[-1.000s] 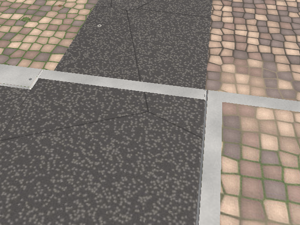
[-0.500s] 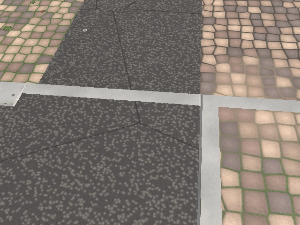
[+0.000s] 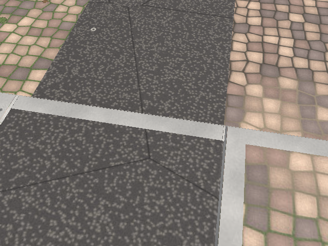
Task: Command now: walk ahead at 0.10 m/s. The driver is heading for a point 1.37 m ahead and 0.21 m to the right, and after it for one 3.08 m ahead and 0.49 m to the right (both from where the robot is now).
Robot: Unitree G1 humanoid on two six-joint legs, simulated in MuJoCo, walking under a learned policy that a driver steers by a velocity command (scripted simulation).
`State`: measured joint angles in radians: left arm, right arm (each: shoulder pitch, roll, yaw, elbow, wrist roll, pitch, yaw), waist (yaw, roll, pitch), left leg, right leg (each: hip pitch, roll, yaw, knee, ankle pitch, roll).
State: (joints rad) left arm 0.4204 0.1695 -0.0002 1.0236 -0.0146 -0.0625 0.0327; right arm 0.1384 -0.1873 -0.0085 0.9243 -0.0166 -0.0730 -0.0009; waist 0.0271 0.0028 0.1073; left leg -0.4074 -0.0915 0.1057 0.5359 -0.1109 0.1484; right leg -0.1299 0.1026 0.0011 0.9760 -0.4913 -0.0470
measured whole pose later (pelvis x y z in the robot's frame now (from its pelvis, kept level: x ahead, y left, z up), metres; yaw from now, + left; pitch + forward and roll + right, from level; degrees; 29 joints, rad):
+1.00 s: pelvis +0.21 +0.02 +0.03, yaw +1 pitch +1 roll -1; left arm 0.13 0.20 0.05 0.98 0.03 -0.04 -0.04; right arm 0.52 -0.13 -0.01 1.10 -0.02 -0.10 -0.01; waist -0.04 -0.02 0.01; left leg 0.02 -0.06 0.06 0.22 -0.26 0.08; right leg -0.62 -0.06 -0.06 0.93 -0.14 -0.05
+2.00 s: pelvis +0.76 +0.03 +0.02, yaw -13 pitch +0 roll +1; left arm 0.23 0.26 0.09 0.89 0.03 -0.01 -0.02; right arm 0.31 -0.21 -0.06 0.96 -0.02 -0.10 -0.01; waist 0.00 -0.04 0.04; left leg -0.14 -0.01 0.19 0.35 -0.21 0.06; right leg -0.60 -0.06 0.01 1.12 -0.21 -0.09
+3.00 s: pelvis +1.05 -0.04 -0.08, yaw -35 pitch -1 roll +0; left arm 0.29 0.26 0.05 0.88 0.04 0.03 0.05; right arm 0.27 -0.17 -0.02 0.88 -0.01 -0.02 0.00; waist 0.03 -0.08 0.01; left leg -0.25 -0.03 0.03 0.45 -0.19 0.05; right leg -0.67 0.13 0.07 1.74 -0.60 -0.05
